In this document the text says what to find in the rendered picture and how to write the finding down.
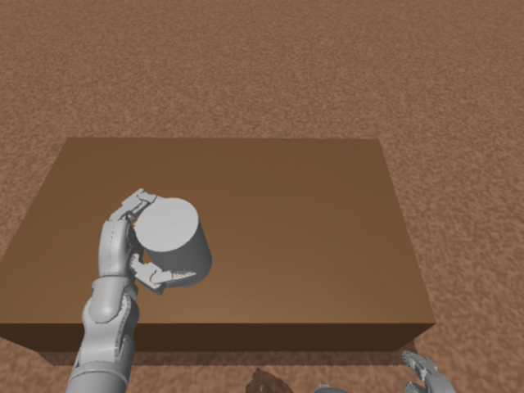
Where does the can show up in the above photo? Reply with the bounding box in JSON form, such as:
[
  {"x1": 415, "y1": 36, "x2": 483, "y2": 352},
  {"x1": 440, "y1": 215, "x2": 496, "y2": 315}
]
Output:
[{"x1": 135, "y1": 198, "x2": 212, "y2": 287}]

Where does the right robot hand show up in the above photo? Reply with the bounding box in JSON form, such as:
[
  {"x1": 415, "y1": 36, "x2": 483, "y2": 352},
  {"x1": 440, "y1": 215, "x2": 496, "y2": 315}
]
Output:
[{"x1": 402, "y1": 350, "x2": 457, "y2": 393}]

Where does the left robot hand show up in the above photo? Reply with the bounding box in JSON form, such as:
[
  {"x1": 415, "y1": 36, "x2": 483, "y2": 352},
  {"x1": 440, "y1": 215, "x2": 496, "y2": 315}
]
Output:
[{"x1": 98, "y1": 188, "x2": 198, "y2": 296}]

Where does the left robot arm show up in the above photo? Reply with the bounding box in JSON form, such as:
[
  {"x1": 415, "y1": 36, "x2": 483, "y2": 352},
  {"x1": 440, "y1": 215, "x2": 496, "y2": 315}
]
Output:
[{"x1": 65, "y1": 275, "x2": 139, "y2": 393}]

